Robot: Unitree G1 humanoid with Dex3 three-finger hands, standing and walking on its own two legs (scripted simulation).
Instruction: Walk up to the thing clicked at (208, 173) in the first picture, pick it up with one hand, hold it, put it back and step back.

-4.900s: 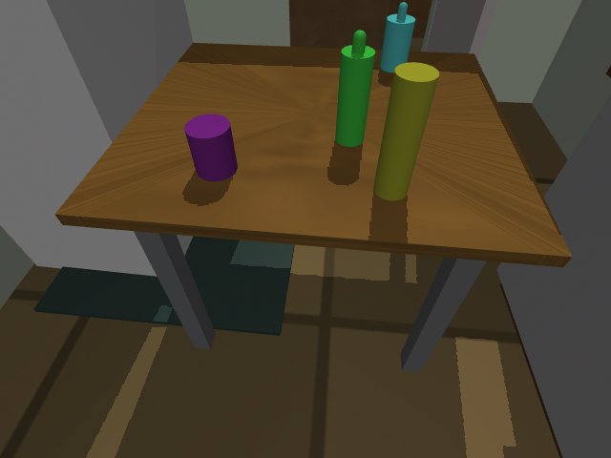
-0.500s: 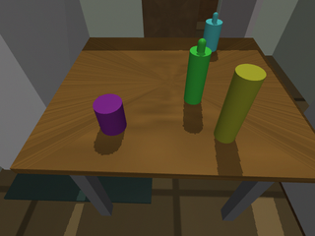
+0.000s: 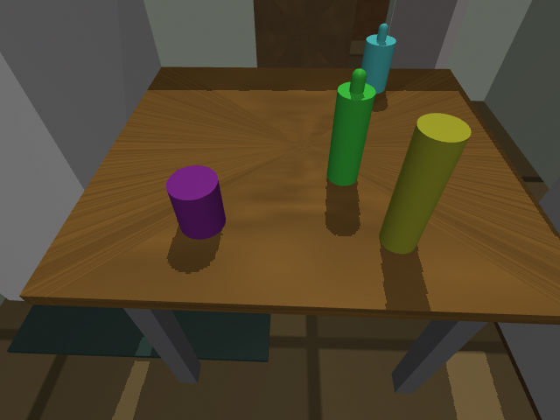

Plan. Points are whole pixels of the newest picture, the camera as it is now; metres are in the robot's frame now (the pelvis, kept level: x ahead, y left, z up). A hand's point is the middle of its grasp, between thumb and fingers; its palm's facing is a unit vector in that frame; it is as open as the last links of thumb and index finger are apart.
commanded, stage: stand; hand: left
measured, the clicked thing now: (194, 197) +0.51 +0.18 +0.01
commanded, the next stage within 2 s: rise first in 0.40 s
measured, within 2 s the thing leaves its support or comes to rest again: neither
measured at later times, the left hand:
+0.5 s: hand out of the picture +0.08 +0.25 -0.16, palm faces -0.03 -0.94 -0.35, open 7.4 cm
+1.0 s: hand (112, 396) +0.18 +0.26 -0.06, palm faces +0.23 -0.91 -0.34, open 15.9 cm
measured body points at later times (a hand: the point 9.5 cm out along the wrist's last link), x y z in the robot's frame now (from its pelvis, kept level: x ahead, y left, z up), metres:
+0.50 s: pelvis +0.00 +0.00 +0.00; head +0.02 +0.00 +0.45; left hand +0.08 +0.30 -0.13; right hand +0.07 -0.30 -0.14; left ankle -0.04 +0.13 -0.75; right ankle +0.02 -0.11 -0.75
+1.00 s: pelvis +0.01 +0.01 -0.01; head +0.02 +0.00 +0.44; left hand +0.17 +0.30 -0.04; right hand +0.17 -0.25 -0.09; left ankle -0.04 +0.13 -0.75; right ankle +0.02 -0.11 -0.75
